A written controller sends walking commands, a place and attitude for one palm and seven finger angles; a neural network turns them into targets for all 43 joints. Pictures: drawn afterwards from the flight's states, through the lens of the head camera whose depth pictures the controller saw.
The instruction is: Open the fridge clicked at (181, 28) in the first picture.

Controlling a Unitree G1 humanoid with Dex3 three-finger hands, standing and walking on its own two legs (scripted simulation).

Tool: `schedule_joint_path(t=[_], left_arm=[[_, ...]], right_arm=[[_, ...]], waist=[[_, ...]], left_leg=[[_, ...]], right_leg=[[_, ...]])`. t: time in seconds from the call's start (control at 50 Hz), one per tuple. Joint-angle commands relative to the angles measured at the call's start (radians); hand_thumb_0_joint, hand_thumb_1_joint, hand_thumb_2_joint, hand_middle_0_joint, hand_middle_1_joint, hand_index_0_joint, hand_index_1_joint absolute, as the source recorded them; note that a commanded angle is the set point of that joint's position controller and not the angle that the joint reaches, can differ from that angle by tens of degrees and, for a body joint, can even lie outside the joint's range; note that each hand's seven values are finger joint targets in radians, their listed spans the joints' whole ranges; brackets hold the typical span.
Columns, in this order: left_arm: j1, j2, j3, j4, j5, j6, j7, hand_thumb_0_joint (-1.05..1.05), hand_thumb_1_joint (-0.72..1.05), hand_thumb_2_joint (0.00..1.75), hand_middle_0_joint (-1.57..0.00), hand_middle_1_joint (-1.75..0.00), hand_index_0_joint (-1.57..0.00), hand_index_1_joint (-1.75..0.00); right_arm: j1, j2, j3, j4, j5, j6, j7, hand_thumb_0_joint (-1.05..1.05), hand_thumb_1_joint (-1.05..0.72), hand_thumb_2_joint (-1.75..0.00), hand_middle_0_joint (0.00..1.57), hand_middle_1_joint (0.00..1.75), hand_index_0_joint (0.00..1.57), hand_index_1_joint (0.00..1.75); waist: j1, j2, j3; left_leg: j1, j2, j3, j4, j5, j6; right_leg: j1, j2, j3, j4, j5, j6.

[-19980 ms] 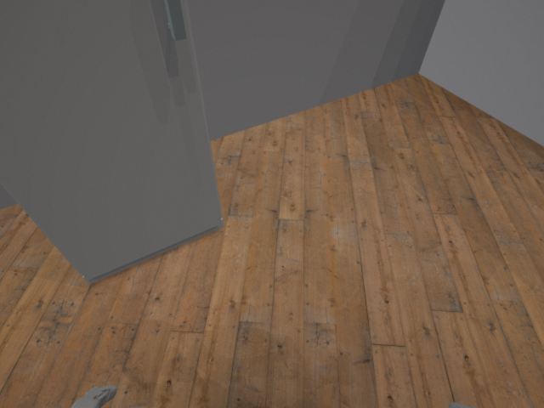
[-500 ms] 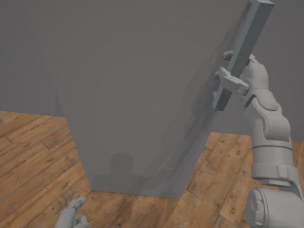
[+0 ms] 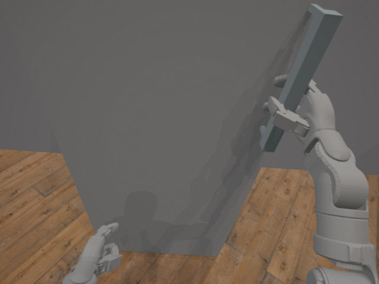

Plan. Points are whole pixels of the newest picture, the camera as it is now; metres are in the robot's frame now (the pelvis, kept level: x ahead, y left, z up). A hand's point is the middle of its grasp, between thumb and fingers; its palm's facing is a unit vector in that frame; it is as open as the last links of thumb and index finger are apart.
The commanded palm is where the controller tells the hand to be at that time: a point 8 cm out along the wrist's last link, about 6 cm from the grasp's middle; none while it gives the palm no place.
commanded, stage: pull the door a little, standing still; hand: right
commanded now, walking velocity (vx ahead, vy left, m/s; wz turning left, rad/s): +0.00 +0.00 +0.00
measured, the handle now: (287, 88) +0.41 -0.14 +0.27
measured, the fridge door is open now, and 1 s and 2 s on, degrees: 1 23 50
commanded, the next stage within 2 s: walk backward, drawing the door open in 0.12 s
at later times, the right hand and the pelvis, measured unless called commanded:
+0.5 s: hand (283, 158) +0.26 -0.11 +0.23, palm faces +0.03 +0.98 -0.21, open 7.5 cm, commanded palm +0.23 -0.16 +0.23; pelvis +0.00 +0.01 +0.01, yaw +1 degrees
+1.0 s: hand (270, 205) +0.18 -0.07 +0.23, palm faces +0.21 +0.95 -0.23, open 8.0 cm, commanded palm +0.14 -0.12 +0.23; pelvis -0.12 +0.07 -0.01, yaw -8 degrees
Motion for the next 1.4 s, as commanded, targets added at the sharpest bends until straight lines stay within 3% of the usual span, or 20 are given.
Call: schedule_joint_path(t=[0.0, 0.2, 0.22, 0.26, 0.38, 0.48, 0.6, 0.66, 0.7, 0.78, 0.9, 1.02, 1.04, 1.06, 1.08, 1.1, 1.2, 1.3, 1.36, 1.38], left_arm=[[-0.189, 0.095, 0.041, -0.192, -0.003, -0.046, -0.006, 0.0, 0.9, 0.9, -0.2, -0.3, -0.2, -0.3], [-0.244, 0.082, 0.029, -0.232, -0.013, -0.04, -0.041, 0.0, 0.9, 0.9, -0.2, -0.3, -0.2, -0.3], [-0.158, 0.098, 0.027, -0.248, 0.012, -0.032, -0.011, 0.0, 0.9, 0.9, -0.2, -0.3, -0.2, -0.3], [-0.124, 0.099, 0.046, -0.213, 0.03, -0.016, -0.002, 0.0, 0.9, 0.9, -0.2, -0.3, -0.2, -0.3], [-0.106, 0.083, 0.056, -0.253, 0.041, 0.043, 0.015, 0.0, 0.9, 0.9, -0.2, -0.3, -0.2, -0.3], [-0.097, 0.051, 0.075, -0.234, 0.064, 0.001, -0.007, 0.0, 0.9, 0.9, -0.2, -0.3, -0.2, -0.3], [-0.095, 0.041, 0.068, -0.207, 0.061, -0.058, -0.004, 0.0, 0.9, 0.9, -0.2, -0.3, -0.2, -0.3], [-0.113, 0.025, 0.076, -0.223, 0.061, -0.069, 0.022, 0.0, 0.9, 0.9, -0.2, -0.3, -0.2, -0.3], [-0.098, 0.024, 0.092, -0.201, 0.057, -0.082, 0.026, 0.0, 0.9, 0.9, -0.2, -0.3, -0.2, -0.3], [-0.102, -0.006, 0.056, -0.176, 0.08, -0.103, 0.039, 0.0, 0.9, 0.9, -0.2, -0.3, -0.2, -0.3], [-0.081, 0.004, 0.069, -0.162, 0.079, -0.141, 0.043, 0.0, 0.9, 0.9, -0.2, -0.3, -0.2, -0.3], [0.0, 0.0, 0.076, -0.166, 0.069, -0.166, 0.029, 0.0, 0.9, 0.9, -0.2, -0.3, -0.2, -0.3], [0.022, 0.021, 0.082, -0.177, 0.067, -0.172, 0.025, 0.0, 0.9, 0.9, -0.2, -0.3, -0.2, -0.3], [-0.009, 0.055, 0.099, -0.209, 0.079, -0.186, 0.017, 0.0, 0.9, 0.9, -0.2, -0.3, -0.2, -0.3], [-0.029, 0.046, 0.101, -0.194, 0.084, -0.203, 0.005, 0.0, 0.9, 0.9, -0.2, -0.3, -0.2, -0.3], [-0.034, 0.052, 0.116, -0.19, 0.083, -0.193, -0.001, 0.0, 0.9, 0.9, -0.2, -0.3, -0.2, -0.3], [-0.057, 0.075, 0.155, -0.134, 0.061, -0.215, -0.029, 0.0, 0.9, 0.9, -0.2, -0.3, -0.2, -0.3], [-0.088, 0.048, 0.141, -0.094, 0.05, -0.224, -0.044, 0.0, 0.9, 0.9, -0.2, -0.3, -0.2, -0.3], [-0.116, -0.011, 0.121, -0.112, 0.02, -0.213, -0.031, 0.0, 0.9, 0.9, -0.2, -0.3, -0.2, -0.3], [-0.174, -0.02, 0.117, -0.117, 0.028, -0.218, -0.015, 0.0, 0.9, 0.9, -0.2, -0.3, -0.2, -0.3]], right_arm=[[-0.164, -0.198, -0.072, -0.429, 0.027, -0.074, 0.058, 0.0, -0.9, -0.9, 0.45, 1.4, 0.45, 1.4], [0.351, -0.256, -0.16, -0.843, 0.076, 0.011, 0.076, 0.0, -0.9, -0.9, 0.45, 1.4, 0.45, 1.4], [-0.078, -0.331, -0.046, -0.9, -0.07, -0.243, -0.021, 0.0, -0.9, -0.9, 0.45, 1.4, 0.45, 1.4], [0.323, -0.16, 0.01, -0.633, -0.081, -0.352, -0.067, 0.0, -0.9, -0.9, 0.45, 1.4, 0.45, 1.4], [0.372, -0.207, 0.011, -0.828, -0.104, -0.565, -0.094, 0.0, -0.9, -0.9, 0.45, 1.4, 0.45, 1.4], [0.35, -0.181, 0.014, -0.878, -0.116, -0.638, -0.122, 0.0, -0.9, -0.9, 0.45, 1.4, 0.45, 1.4], [0.371, -0.236, -0.064, -0.782, -0.13, -0.669, -0.149, 0.0, -0.9, -0.9, 0.45, 1.4, 0.45, 1.4], [0.414, -0.284, -0.146, -0.687, -0.14, -0.676, -0.156, 0.0, -0.9, -0.9, 0.45, 1.4, 0.45, 1.4], [0.374, -0.261, -0.128, -0.694, -0.147, -0.682, -0.153, 0.0, -0.9, -0.9, 0.45, 1.4, 0.45, 1.4], [0.323, -0.233, -0.119, -0.723, -0.16, -0.73, -0.175, 0.0, -0.9, -0.9, 0.45, 1.4, 0.45, 1.4], [0.186, -0.225, -0.065, -0.771, -0.166, -0.743, -0.187, 0.0, -0.9, -0.9, 0.45, 1.4, 0.45, 1.4], [0.045, -0.157, 0.058, -0.749, -0.179, -0.736, -0.169, 0.0, -0.9, -0.9, 0.45, 1.4, 0.45, 1.4], [-0.014, -0.152, 0.087, -0.757, -0.175, -0.738, -0.161, 0.0, -0.9, -0.9, 0.45, 1.4, 0.45, 1.4], [-0.06, -0.131, 0.116, -0.751, -0.175, -0.745, -0.147, 0.0, -0.9, -0.9, 0.45, 1.4, 0.45, 1.4], [-0.085, -0.136, 0.117, -0.705, -0.197, -0.74, -0.133, 0.0, -0.9, -0.9, 0.45, 1.4, 0.45, 1.4], [-0.089, -0.138, 0.108, -0.643, -0.211, -0.728, -0.121, 0.0, -0.9, -0.9, 0.45, 1.4, 0.45, 1.4], [-0.058, -0.016, 0.195, -0.695, -0.201, -0.721, -0.085, 0.0, -0.9, -0.9, 0.45, 1.4, 0.45, 1.4], [-0.102, -0.073, 0.16, -0.694, -0.191, -0.72, -0.085, 0.0, -0.9, -0.9, 0.45, 1.4, 0.45, 1.4], [-0.099, -0.204, 0.065, -0.701, -0.187, -0.733, -0.097, 0.0, -0.9, -0.9, 0.45, 1.4, 0.45, 1.4], [-0.086, -0.225, 0.022, -0.691, -0.183, -0.742, -0.1, 0.0, -0.9, -0.9, 0.45, 1.4, 0.45, 1.4]], waist=[[-0.087, 0.113, -0.333], [-0.11, 0.106, -0.272], [0.013, 0.107, -0.071], [0.0, 0.198, -0.05], [0.013, 0.051, -0.208], [0.016, -0.164, -0.239], [-0.004, -0.013, -0.148], [-0.032, 0.331, -0.113], [-0.028, 0.346, -0.165], [-0.01, 0.162, -0.223], [-0.017, 0.238, -0.211], [0.043, 0.155, -0.242], [0.076, 0.048, -0.204], [0.069, -0.199, -0.131], [0.038, -0.173, -0.113], [0.029, -0.022, -0.101], [0.011, -0.003, -0.073], [0.046, -0.171, -0.154], [0.018, 0.387, -0.206], [-0.019, 0.433, -0.211]], left_leg=[[0.109, 0.002, 0.022, 0.058, 0.827, -0.012], [0.057, 0.009, 0.029, 0.101, 0.853, -0.032], [-0.14, 0.029, -0.056, -0.018, 0.827, -0.081], [-0.133, 0.033, -0.022, -0.031, 0.893, -0.09], [-0.022, 0.038, 0.016, 0.117, 1.005, -0.058], [-0.308, -0.059, -0.007, 0.267, 0.0, -0.049], [-0.105, 0.008, -0.015, -0.024, 0.343, -0.046], [0.012, 0.283, -0.205, -0.019, 1.129, -0.013], [0.018, 0.294, -0.166, -0.004, 1.038, -0.071], [0.063, 0.282, -0.108, -0.005, 0.731, 0.081], [0.066, 0.302, -0.097, -0.107, 0.366, 0.133], [-0.024, 0.192, 0.071, -0.037, 0.187, 0.045], [-0.168, 0.12, 0.102, 0.127, 0.132, -0.015], [-0.413, 0.003, 0.116, 0.41, -0.074, -0.07], [-0.495, 0.018, -0.053, 0.755, -0.139, -0.047], [-0.504, 0.022, -0.124, 0.937, -0.131, -0.032], [-0.347, 0.021, -0.059, 0.557, -0.052, -0.046], [-0.074, -0.058, 0.015, 0.085, -0.034, -0.076], [0.254, 0.242, -0.078, -0.033, 0.788, 0.044], [0.179, 0.334, -0.115, 0.044, 1.015, 0.107]], right_leg=[[0.179, 0.008, 0.036, 0.06, 0.61, -0.039], [0.12, 0.0, 0.053, 0.094, 0.586, -0.028], [0.101, -0.02, 0.028, 0.171, 0.584, -0.052], [0.047, -0.014, 0.044, 0.216, 0.503, -0.044], [0.131, -0.041, 0.055, 0.165, 0.738, -0.038], [0.408, -0.209, 0.196, 0.097, 1.238, -0.097], [0.14, -0.161, 0.123, 0.149, 0.744, -0.029], [-0.274, 0.054, 0.078, 0.556, -0.305, 0.012], [-0.269, 0.047, 0.15, 0.69, -0.291, 0.005], [-0.293, 0.026, 0.12, 0.682, -0.197, 0.026], [-0.243, 0.009, 0.05, 0.492, -0.273, 0.007], [-0.013, -0.002, -0.04, 0.004, -0.045, 0.002], [0.08, -0.083, 0.108, -0.15, 0.02, -0.033], [0.121, -0.355, 0.495, -0.223, 0.193, -0.136], [0.061, -0.562, 0.742, -0.19, 0.389, -0.259], [0.035, -0.615, 0.781, -0.178, 0.503, -0.291], [0.045, -0.267, 0.215, 0.04, 0.432, -0.089], [0.099, -0.236, 0.409, 0.081, 0.616, -0.086], [-0.261, 0.036, 0.08, 0.495, -0.271, 0.021], [-0.363, 0.05, 0.068, 0.776, -0.449, -0.024]])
